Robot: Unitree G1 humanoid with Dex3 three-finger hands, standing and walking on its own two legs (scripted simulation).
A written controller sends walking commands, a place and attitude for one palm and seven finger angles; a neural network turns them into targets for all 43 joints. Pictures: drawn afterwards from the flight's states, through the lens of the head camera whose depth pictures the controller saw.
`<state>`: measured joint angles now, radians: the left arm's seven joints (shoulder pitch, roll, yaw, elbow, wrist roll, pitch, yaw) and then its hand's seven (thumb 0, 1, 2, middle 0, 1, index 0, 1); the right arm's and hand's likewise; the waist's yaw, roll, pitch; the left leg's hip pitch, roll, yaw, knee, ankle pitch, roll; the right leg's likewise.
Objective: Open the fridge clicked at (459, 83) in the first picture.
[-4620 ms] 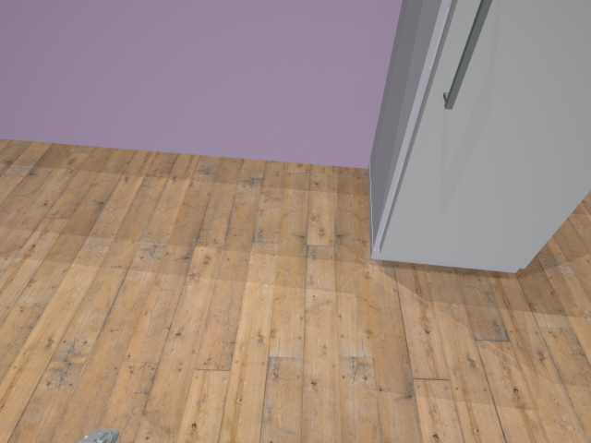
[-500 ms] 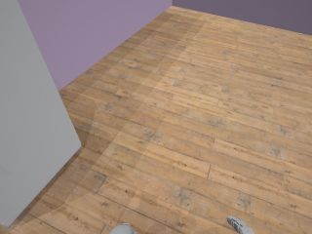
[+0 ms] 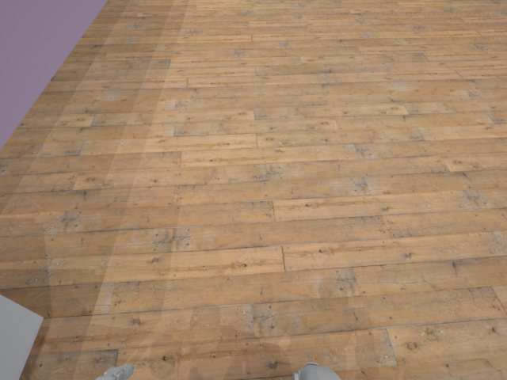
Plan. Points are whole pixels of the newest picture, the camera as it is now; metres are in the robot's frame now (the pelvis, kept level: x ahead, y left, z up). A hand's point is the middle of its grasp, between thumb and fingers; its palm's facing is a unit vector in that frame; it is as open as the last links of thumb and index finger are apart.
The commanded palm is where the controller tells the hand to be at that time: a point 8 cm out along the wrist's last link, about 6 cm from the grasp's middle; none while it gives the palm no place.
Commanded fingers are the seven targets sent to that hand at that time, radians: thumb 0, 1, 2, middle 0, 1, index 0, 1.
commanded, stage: turn to face it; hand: left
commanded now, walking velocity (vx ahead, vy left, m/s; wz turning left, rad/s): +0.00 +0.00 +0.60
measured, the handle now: out of the picture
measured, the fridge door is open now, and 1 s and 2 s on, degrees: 0 0 0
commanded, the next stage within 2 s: none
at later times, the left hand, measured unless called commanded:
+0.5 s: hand out of the picture +0.09 +0.20 -0.19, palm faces +0.18 -0.97 -0.15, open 7.4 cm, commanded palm none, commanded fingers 0.00 0.90 0.90 -0.20 -0.30 -0.20 -0.30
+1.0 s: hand out of the picture +0.01 +0.18 -0.14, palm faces +0.46 -0.84 -0.29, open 7.4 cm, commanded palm none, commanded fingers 0.00 0.90 0.90 -0.20 -0.30 -0.20 -0.30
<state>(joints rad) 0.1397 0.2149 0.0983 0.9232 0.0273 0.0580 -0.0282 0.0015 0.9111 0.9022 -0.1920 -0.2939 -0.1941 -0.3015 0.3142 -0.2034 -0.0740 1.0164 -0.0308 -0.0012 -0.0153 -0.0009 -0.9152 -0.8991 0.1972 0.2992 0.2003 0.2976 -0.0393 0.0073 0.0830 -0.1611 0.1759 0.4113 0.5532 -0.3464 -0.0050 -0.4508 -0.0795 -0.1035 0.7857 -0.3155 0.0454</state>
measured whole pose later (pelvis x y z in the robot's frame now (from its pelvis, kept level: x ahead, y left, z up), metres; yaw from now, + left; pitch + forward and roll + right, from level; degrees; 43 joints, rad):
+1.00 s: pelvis +0.02 -0.05 +0.00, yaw +28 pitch +1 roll +1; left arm 0.21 0.19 0.04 0.88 0.02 0.03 0.02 0.00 0.91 0.90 -0.20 -0.29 -0.20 -0.30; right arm 0.19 -0.28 -0.11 0.92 -0.03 0.08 0.02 0.00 -0.91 -0.90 0.20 0.30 0.20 0.30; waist -0.02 0.06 0.03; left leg -0.53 -0.07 -0.06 0.95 -0.39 -0.03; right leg -0.22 -0.04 -0.07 0.53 -0.33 -0.01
